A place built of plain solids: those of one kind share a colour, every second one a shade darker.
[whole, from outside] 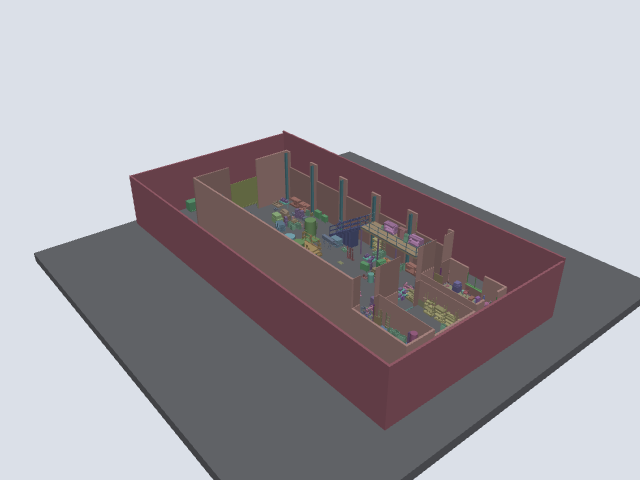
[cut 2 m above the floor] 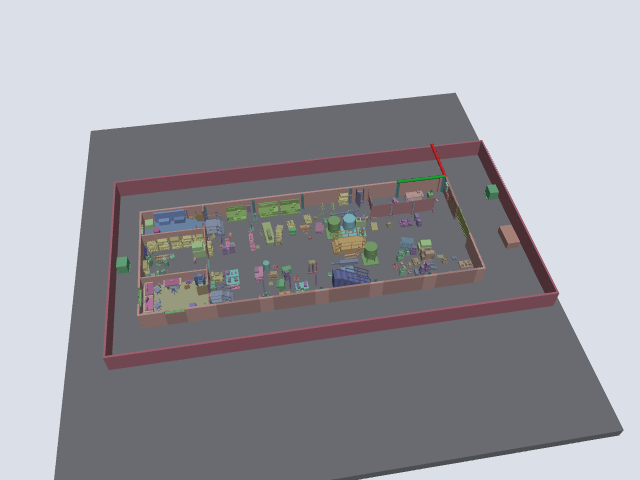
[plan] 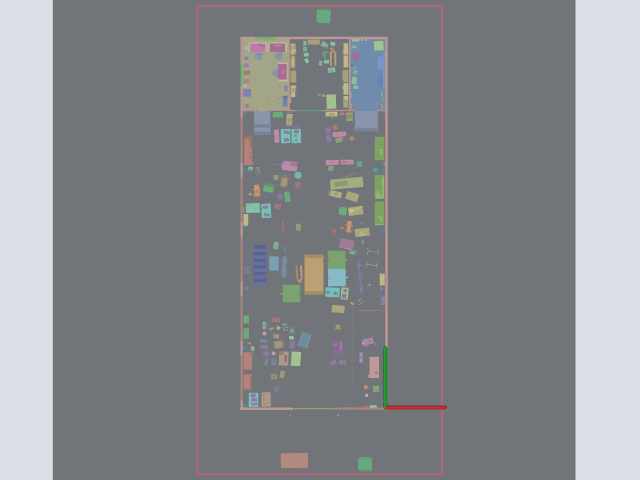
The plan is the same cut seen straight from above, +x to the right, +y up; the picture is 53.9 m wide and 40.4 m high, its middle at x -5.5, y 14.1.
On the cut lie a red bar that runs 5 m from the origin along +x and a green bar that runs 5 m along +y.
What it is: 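A firm's repair and maintenance workshop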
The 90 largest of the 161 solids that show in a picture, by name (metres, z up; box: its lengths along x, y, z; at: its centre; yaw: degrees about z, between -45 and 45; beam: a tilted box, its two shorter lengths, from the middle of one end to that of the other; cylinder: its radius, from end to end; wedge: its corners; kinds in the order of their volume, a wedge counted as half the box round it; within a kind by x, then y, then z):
{
 "yard_bound_1": {"box": [0.2, 39.6, 6.2], "at": [-15.81, 14.09, 3.05]},
 "yard_bound_2": {"box": [20.79, 0.2, 5.9], "at": [-5.52, -5.61, 2.9]},
 "yard_bound_3": {"box": [20.79, 0.2, 5.9], "at": [-5.52, 33.79, 2.9]},
 "yard_bound_4": {"box": [0.2, 39.6, 5.9], "at": [4.78, 14.09, 2.9]},
 "wall_1": {"box": [0.2, 0.81, 6.25], "at": [-12.1, 0.2, 3.08]},
 "wall_2": {"box": [0.2, 3.81, 4.35], "at": [-12.1, 2.5, 2.12]},
 "wall_3": {"box": [0.2, 1.21, 6.25], "at": [-12.1, 5.0, 3.08]},
 "wall_4": {"box": [0.2, 3.81, 4.35], "at": [-12.1, 7.5, 2.12]},
 "wall_5": {"box": [0.2, 1.21, 6.25], "at": [-12.1, 10.0, 3.08]},
 "wall_6": {"box": [0.2, 3.81, 4.35], "at": [-12.1, 12.5, 2.12]},
 "wall_7": {"box": [0.2, 1.21, 6.25], "at": [-12.1, 15.0, 3.08]},
 "wall_8": {"box": [0.2, 3.81, 4.35], "at": [-12.1, 17.5, 2.12]},
 "wall_9": {"box": [0.2, 1.21, 6.25], "at": [-12.1, 20.0, 3.08]},
 "wall_10": {"box": [0.2, 3.81, 4.35], "at": [-12.1, 22.5, 2.12]},
 "wall_11": {"box": [0.2, 0.61, 6.25], "at": [-12.1, 24.7, 3.08]},
 "wall_12": {"box": [0.2, 2.11, 3.43], "at": [-12.1, 26.05, 1.67]},
 "wall_13": {"box": [0.2, 1.81, 1.73], "at": [-12.1, 28.0, 0.81]},
 "wall_14": {"box": [0.2, 2.31, 3.43], "at": [-12.1, 30.05, 1.67]},
 "wall_15": {"box": [1.26, 0.2, 3.43], "at": [-11.57, 31.1, 1.67]},
 "wall_16": {"box": [1.1, 0.06, 6.25], "at": [-11.45, 24.97, 3.08]},
 "wall_17": {"box": [1.1, 0.06, 3.43], "at": [-11.45, 25.03, 1.67]},
 "wall_18": {"box": [4.41, 0.2, 6.25], "at": [-10.0, -0.1, 3.08]},
 "wall_19": {"box": [1.71, 0.06, 3.43], "at": [-8.95, 25.03, 1.67]},
 "wall_20": {"box": [1.76, 0.06, 6.25], "at": [-8.92, 24.97, 3.08]},
 "wall_21": {"box": [1.06, 0.2, 3.43], "at": [-8.62, 31.1, 1.67]},
 "wall_22": {"box": [0.06, 6.0, 3.43], "at": [-8.13, 28.0, 1.67]},
 "wall_23": {"box": [0.06, 6.0, 2.75], "at": [-8.07, 28.0, 1.32]},
 "wall_24": {"box": [0.66, 0.06, 6.25], "at": [-7.83, 24.97, 3.08]},
 "wall_25": {"box": [5.1, 0.2, 2.75], "at": [-5.55, 31.1, 1.32]},
 "wall_26": {"box": [2.3, 0.06, 2.75], "at": [-4.15, 25.03, 1.32]},
 "wall_27": {"box": [2.36, 0.06, 6.25], "at": [-4.12, 24.97, 3.08]},
 "wall_28": {"box": [0.06, 6.0, 2.75], "at": [-3.03, 28.0, 1.32]},
 "wall_29": {"box": [0.06, 6.0, 3.43], "at": [-2.97, 28.0, 1.67]},
 "wall_30": {"box": [0.61, 0.06, 6.25], "at": [-2.75, 24.97, 3.08]},
 "wall_31": {"box": [4.41, 0.2, 6.25], "at": [-2.0, -0.1, 3.08]},
 "wall_32": {"box": [3.2, 0.2, 3.43], "at": [-1.4, 31.1, 1.67]},
 "wall_33": {"box": [0.76, 0.06, 6.25], "at": [-0.38, 24.97, 3.08]},
 "wall_34": {"box": [0.2, 25.2, 6.25], "at": [0.1, 12.4, 3.08]},
 "wall_35": {"box": [0.2, 6.2, 3.43], "at": [0.1, 28.1, 1.67]},
 "raised_floor_office_1": {"box": [4.03, 6.13, 0.73], "at": [-10.05, 28.0, 0.32]},
 "raised_floor_plant_1": {"box": [3.13, 6.13, 0.56], "at": [-1.5, 28.0, 0.23]},
 "air_vessel_1": {"box": [1.48, 1.48, 0.17], "at": [-7.9, 9.6, 0.04]},
 "air_vessel_2": {"cylinder": 0.6, "from": [-7.9, 9.6, 0.73], "to": [-7.9, 9.6, 2.44]},
 "air_vessel_3": {"box": [1.48, 1.48, 0.17], "at": [-4.1, 12.45, 0.04]},
 "air_vessel_4": {"cylinder": 0.6, "from": [-4.1, 12.45, 0.73], "to": [-4.1, 12.45, 2.44]},
 "raised_floor_steel_1": {"box": [2.0, 7.6, 0.2], "at": [-11.0, 18.85, 3.05]},
 "door_landing_1": {"box": [1.4, 0.32, 0.56], "at": [-10.35, 23.7, 0.23]},
 "door_landing_2": {"box": [1.4, 1.1, 0.73], "at": [-10.35, 24.39, 0.32]},
 "door_landing_3": {"box": [2.0, 0.32, 0.39], "at": [-1.6, 23.7, 0.14]},
 "door_landing_4": {"box": [2.0, 1.1, 0.56], "at": [-1.6, 24.39, 0.23]},
 "crate_1": {"box": [0.71, 1.0, 0.45], "at": [-7.51, 4.02, 0.77], "yaw": -6.1},
 "crate_2": {"box": [0.8, 1.2, 0.95], "at": [-4.55, 25.75, 0.42], "yaw": 2.5},
 "crate_3": {"box": [0.71, 1.0, 0.6], "at": [-4.53, 25.82, 1.15], "yaw": 1.1},
 "crate_4": {"box": [0.6, 1.0, 0.95], "at": [-3.42, 9.6, 0.42], "yaw": -4.2},
 "crate_5": {"box": [0.8, 0.8, 0.65], "at": [-0.55, 30.45, 0.79], "yaw": 3.5},
 "staging_1": {"box": [1.6, 0.32, 0.41], "at": [-6.0, 9.95, 0.15]},
 "staging_2": {"box": [1.6, 2.2, 0.59], "at": [-6.0, 11.19, 0.24]},
 "staging_3": {"box": [1.6, 0.32, 0.41], "at": [-6.0, 12.43, 0.15]},
 "beyond_pallets_1": {"box": [2.29, 1.26, 0.8], "at": [-7.66, -4.46, 0.39], "yaw": 1.1},
 "buffer_vessel_1": {"box": [1.48, 1.48, 0.17], "at": [-4.08, 10.94, 0.04]},
 "buffer_vessel_2": {"cylinder": 0.6, "from": [-4.08, 10.94, 0.73], "to": [-4.08, 10.94, 2.44]},
 "beyond_tote_tank_1": {"box": [1.18, 0.98, 1.02], "at": [-5.2, 32.95, 0.63], "yaw": -2.2},
 "beyond_tote_tank_2": {"box": [1.18, 0.94, 1.02], "at": [-1.71, -4.78, 0.63], "yaw": -1.4},
 "roll_cab_1": {"box": [0.46, 0.85, 0.76], "at": [-11.71, 6.24, 0.49]},
 "roll_cab_2": {"box": [0.46, 0.68, 0.66], "at": [-11.71, 7.42, 0.44]},
 "roll_cab_3": {"box": [0.85, 0.46, 0.72], "at": [-9.85, 18.37, 0.47], "yaw": -10.1},
 "roll_cab_4": {"box": [0.85, 0.46, 0.75], "at": [-9.06, 24.65, 0.48]},
 "roll_cab_5": {"box": [0.46, 0.85, 0.73], "at": [-8.26, 17.73, 0.47], "yaw": 7.5},
 "roll_cab_6": {"box": [0.46, 0.68, 0.69], "at": [-3.49, 16.53, 0.45], "yaw": -7.5},
 "pallet_stack_1": {"box": [0.74, 1.15, 0.86], "at": [-9.38, 12.12, 0.38], "yaw": 0.3},
 "pallet_stack_2": {"box": [0.71, 1.14, 0.86], "at": [-6.8, 5.67, 0.38], "yaw": -19.0},
 "plant_pumps_1": {"box": [0.46, 1.04, 0.56], "at": [-0.4, 27.51, 0.74]},
 "plant_pumps_2": {"box": [0.46, 1.04, 0.56], "at": [-0.4, 29.01, 0.74]},
 "plant_pumps_3": {"box": [0.2, 3.0, 1.35], "at": [-0.1, 28.4, 1.14]},
 "bed_1": {"box": [2.75, 0.85, 0.5], "at": [-3.25, 18.88, 0.2], "yaw": 5.3},
 "roller_shutter_1": {"box": [3.46, 0.06, 3.33], "at": [-6.0, -0.12, 2.44]},
 "pallet_1": {"box": [0.8, 1.2, 0.19], "at": [-11.1, 0.65, 0.05]},
 "pallet_2": {"box": [0.8, 1.2, 0.19], "at": [-8.4, 22.85, 0.05], "yaw": 1.3},
 "pallet_3": {"box": [0.8, 1.2, 0.19], "at": [-7.5, 22.85, 0.05], "yaw": 1.7},
 "pallet_load_1": {"box": [0.8, 1.2, 0.2], "at": [-10.03, 0.69, 0.05]},
 "pallet_load_2": {"box": [0.42, 0.88, 0.93], "at": [-8.74, 3.99, 0.56], "yaw": -2.1},
 "air_station_1": {"cylinder": 0.3, "from": [-2.48, 29.56, 0.51], "to": [-2.48, 29.56, 2.31]},
 "cupboard_steel_low_1": {"box": [0.45, 0.92, 1.0], "at": [-11.71, 19.24, 3.65]},
 "workbench_1": {"box": [0.63, 0.63, 0.8], "at": [-0.49, 17.88, 0.35]},
 "parts_trays_1": {"box": [1.19, 0.4, 0.58], "at": [-8.03, 20.13, 0.24], "yaw": -5.6},
 "printer_1": {"box": [0.65, 0.6, 0.69], "at": [-11.63, 26.48, 0.98]},
 "drum_1": {"cylinder": 0.3, "from": [-7.35, 19.55, 0.0], "to": [-7.35, 19.55, 0.87]},
 "hydraulic_cylinder_1": {"box": [0.36, 1.77, 0.38], "at": [-8.51, 11.83, 0.83], "yaw": -2.2},
 "fitters_bench_1": {"box": [0.65, 2.4, 0.15], "at": [-11.57, 21.59, 0.12]},
 "stair_openriser_grating_1": {"box": [1.0, 0.1, 2.07], "at": [-10.55, 13.63, 0.98]}
}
